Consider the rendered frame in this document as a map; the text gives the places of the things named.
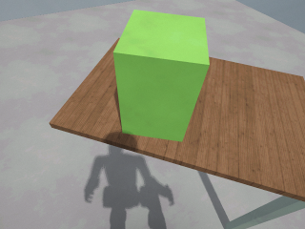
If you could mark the carton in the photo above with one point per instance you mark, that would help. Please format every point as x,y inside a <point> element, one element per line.
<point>161,61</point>

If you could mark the table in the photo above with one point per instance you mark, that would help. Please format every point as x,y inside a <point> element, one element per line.
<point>247,125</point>

